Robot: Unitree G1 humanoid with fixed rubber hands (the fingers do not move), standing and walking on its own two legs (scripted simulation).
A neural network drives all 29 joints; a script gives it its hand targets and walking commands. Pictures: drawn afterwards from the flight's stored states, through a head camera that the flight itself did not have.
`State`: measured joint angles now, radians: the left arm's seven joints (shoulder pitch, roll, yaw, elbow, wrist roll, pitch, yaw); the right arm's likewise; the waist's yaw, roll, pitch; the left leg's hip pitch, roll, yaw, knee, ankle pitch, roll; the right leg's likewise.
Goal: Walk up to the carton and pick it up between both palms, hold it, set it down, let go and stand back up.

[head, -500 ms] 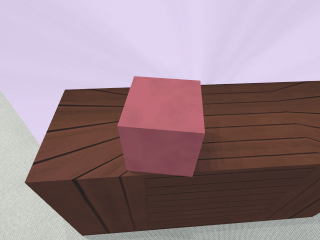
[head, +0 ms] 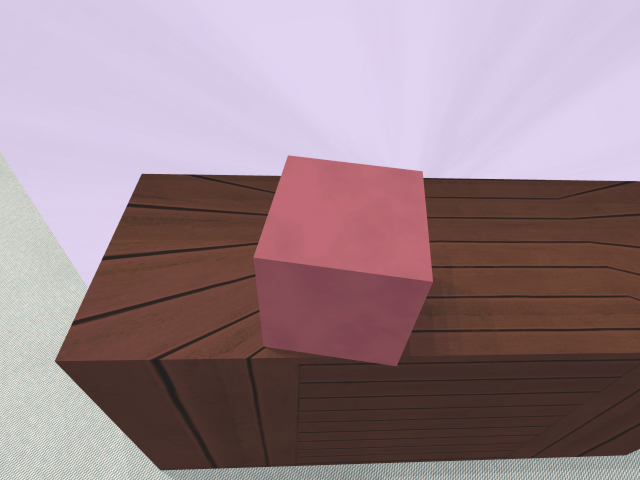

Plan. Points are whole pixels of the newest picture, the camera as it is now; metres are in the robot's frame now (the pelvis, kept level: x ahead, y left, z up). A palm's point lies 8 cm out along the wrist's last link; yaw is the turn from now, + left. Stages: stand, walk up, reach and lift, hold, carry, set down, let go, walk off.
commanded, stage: walk up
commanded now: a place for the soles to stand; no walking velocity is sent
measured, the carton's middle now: (341, 260) +0.45 -0.04 +0.00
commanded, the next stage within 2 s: reach and lift in 0.70 s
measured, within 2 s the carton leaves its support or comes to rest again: neither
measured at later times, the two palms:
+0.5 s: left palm out of the picture +0.01 +0.25 -0.15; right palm out of the picture +0.06 -0.24 -0.14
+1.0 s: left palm (148, 473) +0.18 +0.22 -0.11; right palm out of the picture +0.14 -0.27 -0.13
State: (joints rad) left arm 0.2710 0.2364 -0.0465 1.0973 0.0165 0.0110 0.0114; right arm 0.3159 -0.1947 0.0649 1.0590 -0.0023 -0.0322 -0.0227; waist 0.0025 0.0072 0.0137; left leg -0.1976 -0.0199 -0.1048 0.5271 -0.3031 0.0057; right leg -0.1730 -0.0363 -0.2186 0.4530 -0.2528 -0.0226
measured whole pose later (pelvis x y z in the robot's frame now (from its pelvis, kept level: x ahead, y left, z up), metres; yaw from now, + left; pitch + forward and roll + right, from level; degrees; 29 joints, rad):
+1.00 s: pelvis -0.04 -0.03 -0.03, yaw -4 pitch -1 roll -1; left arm 0.01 0.26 0.14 0.37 0.04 0.59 -0.01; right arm -0.13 -0.25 0.08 0.94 0.08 -0.02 0.07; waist -0.01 -0.03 0.14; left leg -0.40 0.05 -0.04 0.83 -0.42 -0.05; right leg -0.41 0.02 -0.13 0.79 -0.36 -0.07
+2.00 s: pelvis +0.00 +0.01 +0.01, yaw -6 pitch -2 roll -1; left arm 0.26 0.20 -0.02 0.43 -0.08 0.06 0.06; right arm 0.18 -0.15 -0.06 0.69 0.04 -0.22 0.06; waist 0.06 -0.01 0.04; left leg -0.13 0.02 0.05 0.43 -0.27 0.01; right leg -0.15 0.00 -0.07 0.38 -0.20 -0.02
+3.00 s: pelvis -0.01 +0.00 +0.00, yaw -7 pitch -1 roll +0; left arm -0.09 0.26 -0.08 0.68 -0.27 -0.27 0.06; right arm -0.09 -0.19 0.03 0.69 0.25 -0.29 0.00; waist 0.01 -0.01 0.00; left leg -0.19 0.02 0.06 0.51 -0.30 0.00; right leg -0.23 0.00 -0.05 0.49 -0.24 -0.02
